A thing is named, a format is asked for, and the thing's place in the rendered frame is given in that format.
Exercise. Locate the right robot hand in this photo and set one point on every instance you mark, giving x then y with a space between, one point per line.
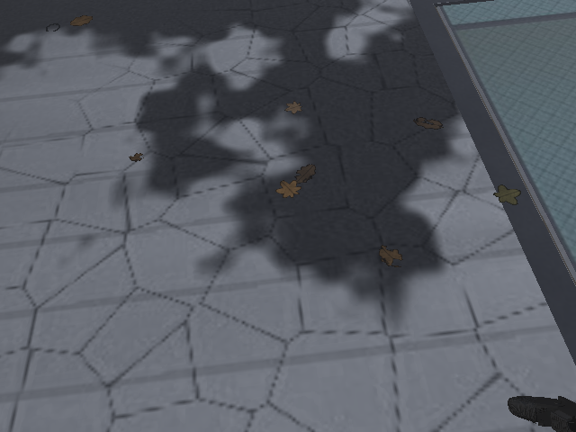
559 414

